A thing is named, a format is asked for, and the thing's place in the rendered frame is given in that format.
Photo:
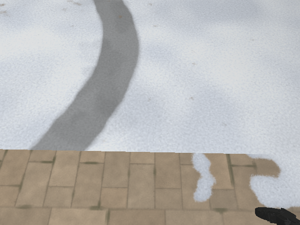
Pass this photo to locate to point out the robot right hand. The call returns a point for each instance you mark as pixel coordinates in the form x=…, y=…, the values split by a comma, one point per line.
x=278, y=216

